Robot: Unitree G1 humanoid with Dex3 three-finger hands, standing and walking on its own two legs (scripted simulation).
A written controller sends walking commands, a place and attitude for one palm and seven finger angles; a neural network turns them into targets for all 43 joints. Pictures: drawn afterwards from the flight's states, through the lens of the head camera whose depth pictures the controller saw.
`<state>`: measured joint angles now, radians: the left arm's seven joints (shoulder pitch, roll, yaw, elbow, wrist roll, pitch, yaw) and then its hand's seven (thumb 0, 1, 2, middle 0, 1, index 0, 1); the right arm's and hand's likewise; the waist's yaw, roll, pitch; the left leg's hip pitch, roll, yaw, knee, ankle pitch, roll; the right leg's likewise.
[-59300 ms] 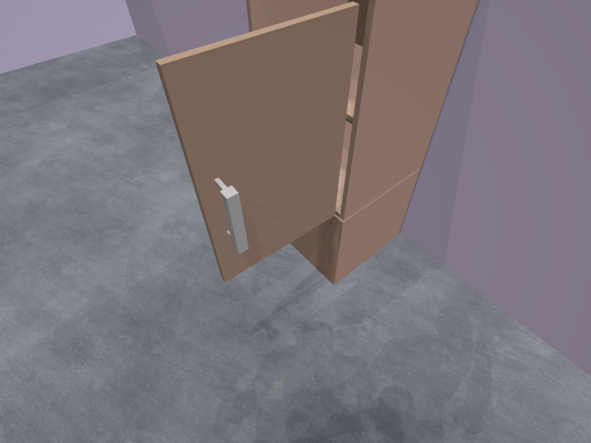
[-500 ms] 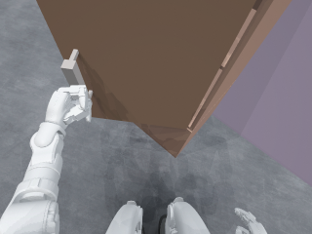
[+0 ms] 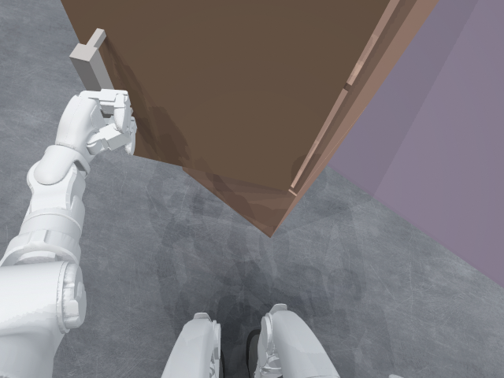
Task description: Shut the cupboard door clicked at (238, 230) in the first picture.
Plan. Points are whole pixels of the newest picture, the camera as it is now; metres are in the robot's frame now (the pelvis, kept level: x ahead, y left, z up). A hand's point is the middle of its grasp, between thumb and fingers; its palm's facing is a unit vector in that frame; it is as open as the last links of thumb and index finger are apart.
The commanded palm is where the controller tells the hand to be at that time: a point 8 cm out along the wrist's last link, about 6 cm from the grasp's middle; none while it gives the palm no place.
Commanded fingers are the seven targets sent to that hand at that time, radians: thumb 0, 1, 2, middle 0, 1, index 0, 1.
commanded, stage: push the door shut along its arc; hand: left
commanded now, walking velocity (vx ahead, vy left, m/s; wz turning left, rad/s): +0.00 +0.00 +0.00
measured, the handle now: (110, 89) +0.56 +0.22 +0.04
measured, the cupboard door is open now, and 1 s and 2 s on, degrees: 26 12 5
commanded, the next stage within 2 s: pull the fist back off the door in 1.14 s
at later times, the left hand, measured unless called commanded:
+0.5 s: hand (152, 102) +0.53 +0.15 +0.04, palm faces -0.36 -0.93 -0.02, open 3.1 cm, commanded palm +0.55 +0.16 +0.04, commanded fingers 0.00 0.90 0.90 -1.30 -1.50 -1.30 -1.50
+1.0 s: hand (185, 81) +0.58 +0.10 +0.04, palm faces -0.44 -0.90 -0.02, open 2.9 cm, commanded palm +0.60 +0.10 +0.04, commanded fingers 0.00 0.90 0.90 -1.30 -1.50 -1.30 -1.50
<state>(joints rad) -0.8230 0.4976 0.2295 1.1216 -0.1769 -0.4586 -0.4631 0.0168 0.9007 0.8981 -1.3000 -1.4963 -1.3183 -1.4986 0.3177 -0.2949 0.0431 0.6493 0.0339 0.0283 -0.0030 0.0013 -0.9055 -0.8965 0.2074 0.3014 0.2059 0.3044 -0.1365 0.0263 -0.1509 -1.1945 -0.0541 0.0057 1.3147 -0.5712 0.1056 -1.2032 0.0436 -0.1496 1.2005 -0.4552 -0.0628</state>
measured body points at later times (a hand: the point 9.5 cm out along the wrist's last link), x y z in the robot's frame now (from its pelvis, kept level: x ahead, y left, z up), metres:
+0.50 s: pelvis +0.00 +0.00 -0.01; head +0.18 +0.05 +0.40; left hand +0.54 +0.20 +0.04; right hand +0.02 -0.27 -0.11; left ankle +0.02 +0.05 -0.62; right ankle +0.06 -0.09 -0.62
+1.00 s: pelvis +0.02 +0.00 -0.02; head +0.21 +0.03 +0.38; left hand +0.59 +0.15 +0.05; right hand -0.01 -0.27 -0.11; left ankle +0.02 +0.05 -0.62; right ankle +0.06 -0.09 -0.62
